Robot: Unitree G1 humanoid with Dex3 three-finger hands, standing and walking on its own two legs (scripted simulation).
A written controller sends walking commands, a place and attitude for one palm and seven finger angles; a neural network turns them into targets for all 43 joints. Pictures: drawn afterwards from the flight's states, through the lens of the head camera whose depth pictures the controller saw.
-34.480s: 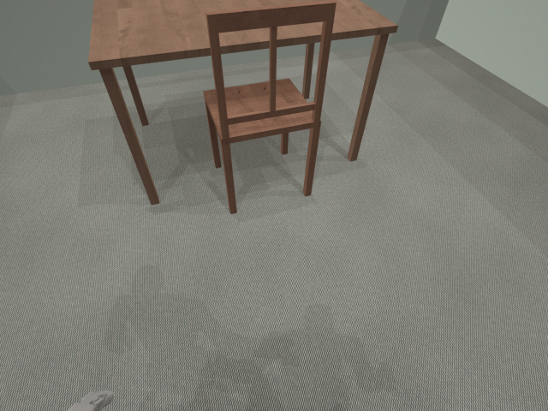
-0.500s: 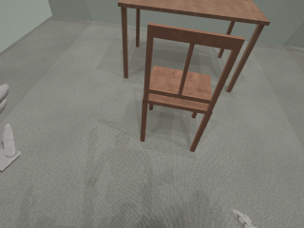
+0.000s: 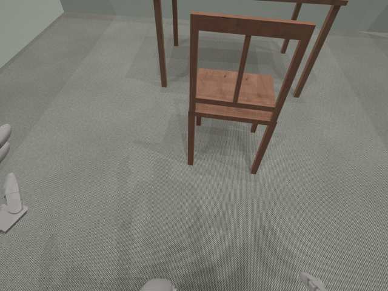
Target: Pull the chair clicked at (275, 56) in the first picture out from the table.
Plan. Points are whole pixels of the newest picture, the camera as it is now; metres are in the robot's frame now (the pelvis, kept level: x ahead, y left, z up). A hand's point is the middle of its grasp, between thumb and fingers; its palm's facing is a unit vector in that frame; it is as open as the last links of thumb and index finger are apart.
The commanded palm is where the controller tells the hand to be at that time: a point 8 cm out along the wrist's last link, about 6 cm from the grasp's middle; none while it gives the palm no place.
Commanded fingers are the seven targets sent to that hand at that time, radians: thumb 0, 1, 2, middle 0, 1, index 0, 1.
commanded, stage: stop stepping back and stand still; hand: left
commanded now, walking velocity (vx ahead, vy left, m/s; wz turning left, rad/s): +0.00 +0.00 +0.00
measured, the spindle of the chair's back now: (241, 71) +0.92 -0.12 -0.06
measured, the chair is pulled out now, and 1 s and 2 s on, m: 0.61 0.61 0.61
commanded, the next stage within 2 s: let the arm hang, fingers relaxed in 0.68 s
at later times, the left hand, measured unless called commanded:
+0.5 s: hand out of the picture +0.18 +0.32 +0.18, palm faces +0.41 -0.76 -0.50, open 7.4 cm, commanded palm +0.13 +0.36 +0.20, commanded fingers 0.00 0.90 0.90 -0.20 -0.30 -0.20 -0.30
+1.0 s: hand out of the picture +0.12 +0.25 -0.11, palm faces +0.05 -0.96 -0.29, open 7.4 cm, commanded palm none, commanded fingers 0.00 0.90 0.90 -0.20 -0.30 -0.20 -0.30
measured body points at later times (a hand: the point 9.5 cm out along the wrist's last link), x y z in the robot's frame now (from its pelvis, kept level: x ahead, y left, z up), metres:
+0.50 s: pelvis +0.00 +0.05 +0.02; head +0.03 +0.05 +0.47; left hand +0.16 +0.36 +0.21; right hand +0.17 -0.17 -0.07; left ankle +0.01 +0.13 -0.72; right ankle +0.00 -0.08 -0.72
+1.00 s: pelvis +0.01 +0.05 +0.01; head +0.02 +0.02 +0.46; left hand +0.12 +0.30 -0.08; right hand +0.13 -0.19 -0.13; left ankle +0.01 +0.13 -0.72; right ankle +0.00 -0.08 -0.72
